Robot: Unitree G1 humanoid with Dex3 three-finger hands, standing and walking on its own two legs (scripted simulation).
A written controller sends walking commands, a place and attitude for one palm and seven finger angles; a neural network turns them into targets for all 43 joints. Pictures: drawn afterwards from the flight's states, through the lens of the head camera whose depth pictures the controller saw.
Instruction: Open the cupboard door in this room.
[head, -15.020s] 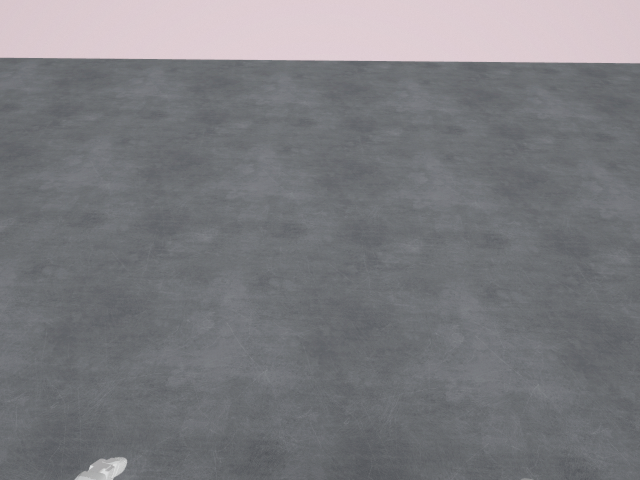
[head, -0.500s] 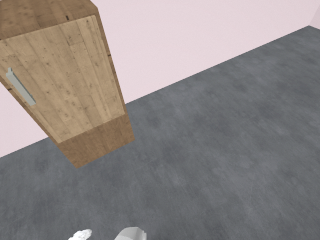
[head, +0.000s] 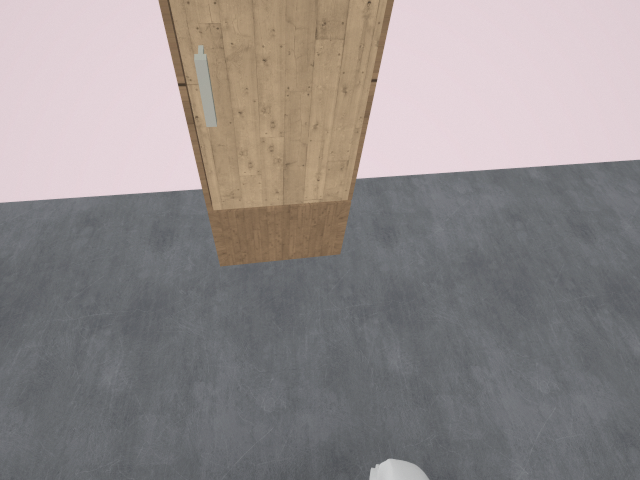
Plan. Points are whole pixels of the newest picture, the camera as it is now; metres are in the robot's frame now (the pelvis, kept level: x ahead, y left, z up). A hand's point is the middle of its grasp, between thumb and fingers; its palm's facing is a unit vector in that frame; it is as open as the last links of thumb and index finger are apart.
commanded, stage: turn to face it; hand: left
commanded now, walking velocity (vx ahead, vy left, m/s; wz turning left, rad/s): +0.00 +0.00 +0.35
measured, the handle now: (206, 87) +0.83 +0.31 -0.01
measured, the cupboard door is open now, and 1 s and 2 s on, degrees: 0 0 0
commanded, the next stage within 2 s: take the last steps up to it in 0.34 s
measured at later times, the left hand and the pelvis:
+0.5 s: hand out of the picture +0.02 +0.13 -0.15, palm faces +0.19 -0.94 -0.27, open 7.4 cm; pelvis -0.03 -0.07 +0.00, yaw +11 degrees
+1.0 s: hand out of the picture -0.07 +0.16 -0.18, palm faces +0.28 -0.95 -0.14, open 7.4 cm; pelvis +0.02 +0.00 +0.00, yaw +13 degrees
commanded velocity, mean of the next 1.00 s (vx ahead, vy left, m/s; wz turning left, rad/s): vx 0.17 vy -0.03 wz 0.10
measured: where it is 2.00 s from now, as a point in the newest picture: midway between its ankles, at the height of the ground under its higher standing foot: (315, 421)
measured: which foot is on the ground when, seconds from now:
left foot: down 0.00-0.30, up 0.32-0.80, down 0.82-1.00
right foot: up 0.00-0.26, down 0.28-0.82, up 0.84-1.00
